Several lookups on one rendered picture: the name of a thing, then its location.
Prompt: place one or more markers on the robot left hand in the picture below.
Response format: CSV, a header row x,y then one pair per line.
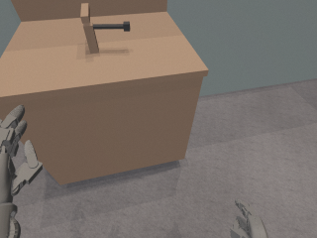
x,y
11,131

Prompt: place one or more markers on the robot right hand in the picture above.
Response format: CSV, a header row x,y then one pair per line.
x,y
253,227

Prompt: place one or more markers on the tap lever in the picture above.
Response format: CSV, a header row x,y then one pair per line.
x,y
125,26

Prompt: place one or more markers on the robot left forearm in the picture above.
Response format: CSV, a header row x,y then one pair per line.
x,y
9,226

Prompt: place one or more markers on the counter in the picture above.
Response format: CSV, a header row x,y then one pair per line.
x,y
101,101

